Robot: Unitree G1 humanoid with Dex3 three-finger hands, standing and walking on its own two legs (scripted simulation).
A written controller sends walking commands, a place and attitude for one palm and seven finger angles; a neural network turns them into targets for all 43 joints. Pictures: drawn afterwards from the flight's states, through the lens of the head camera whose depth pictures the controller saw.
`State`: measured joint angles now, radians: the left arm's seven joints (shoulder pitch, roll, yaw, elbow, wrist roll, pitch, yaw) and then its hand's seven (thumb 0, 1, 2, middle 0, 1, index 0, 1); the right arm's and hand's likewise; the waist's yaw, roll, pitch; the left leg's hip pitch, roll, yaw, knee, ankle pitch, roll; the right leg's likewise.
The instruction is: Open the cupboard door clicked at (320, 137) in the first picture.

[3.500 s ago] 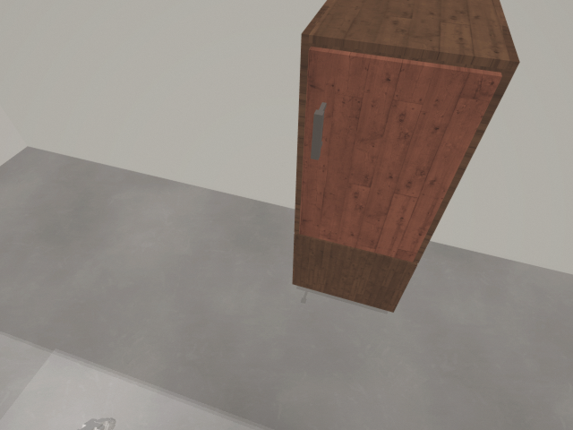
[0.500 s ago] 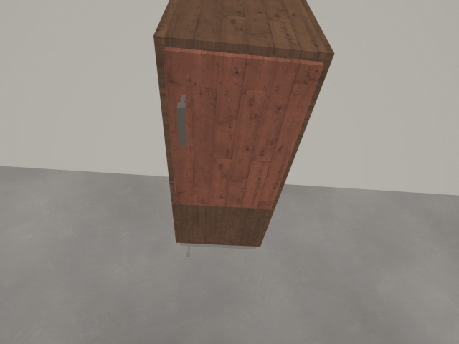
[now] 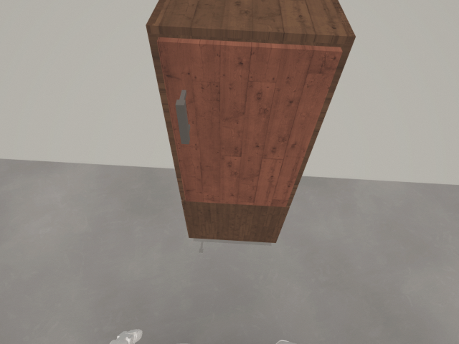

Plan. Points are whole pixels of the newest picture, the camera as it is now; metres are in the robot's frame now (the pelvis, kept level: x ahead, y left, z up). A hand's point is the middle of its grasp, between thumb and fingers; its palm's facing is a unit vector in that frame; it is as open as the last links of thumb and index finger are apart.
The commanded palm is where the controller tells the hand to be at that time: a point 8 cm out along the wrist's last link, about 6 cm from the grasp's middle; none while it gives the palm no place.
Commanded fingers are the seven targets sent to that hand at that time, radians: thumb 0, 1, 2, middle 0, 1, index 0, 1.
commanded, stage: come to a stop and stand still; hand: left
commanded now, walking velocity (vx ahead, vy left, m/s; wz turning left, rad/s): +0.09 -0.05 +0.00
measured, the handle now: (184, 117) +0.59 +0.14 +0.03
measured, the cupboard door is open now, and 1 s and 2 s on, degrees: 0 0 0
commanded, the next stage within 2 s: look again from close up in 1.08 s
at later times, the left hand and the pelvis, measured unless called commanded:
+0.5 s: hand out of the picture -0.02 +0.18 -0.16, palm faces -0.04 -0.98 -0.21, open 7.4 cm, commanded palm none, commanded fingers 0.00 0.90 0.90 -0.20 -0.30 -0.20 -0.30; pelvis -0.01 +0.00 +0.01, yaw -2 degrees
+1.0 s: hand out of the picture -0.01 +0.13 -0.15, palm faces -0.01 -0.97 -0.23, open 7.3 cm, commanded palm none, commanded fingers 0.00 0.90 0.90 -0.20 -0.30 -0.20 -0.30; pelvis -0.02 -0.04 +0.01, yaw -1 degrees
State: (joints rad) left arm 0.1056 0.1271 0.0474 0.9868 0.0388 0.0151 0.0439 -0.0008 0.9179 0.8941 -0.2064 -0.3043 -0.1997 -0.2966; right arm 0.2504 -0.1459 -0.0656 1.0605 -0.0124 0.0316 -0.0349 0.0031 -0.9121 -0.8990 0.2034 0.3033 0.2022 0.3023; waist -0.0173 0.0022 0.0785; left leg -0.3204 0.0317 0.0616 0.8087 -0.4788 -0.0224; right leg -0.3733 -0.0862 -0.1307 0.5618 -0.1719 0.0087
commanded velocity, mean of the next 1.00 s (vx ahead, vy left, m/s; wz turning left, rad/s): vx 0.01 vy -0.04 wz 0.00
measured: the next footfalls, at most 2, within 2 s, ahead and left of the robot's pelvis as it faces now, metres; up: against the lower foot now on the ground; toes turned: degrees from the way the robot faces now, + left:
left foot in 0.04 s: +0.06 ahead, +0.09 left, +0.00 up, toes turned -2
right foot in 0.44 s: +0.01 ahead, -0.12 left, +0.00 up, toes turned -4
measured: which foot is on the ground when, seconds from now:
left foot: up 0.00-0.02, down 0.04-1.00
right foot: down 0.00-0.06, up 0.08-0.42, down 0.44-1.00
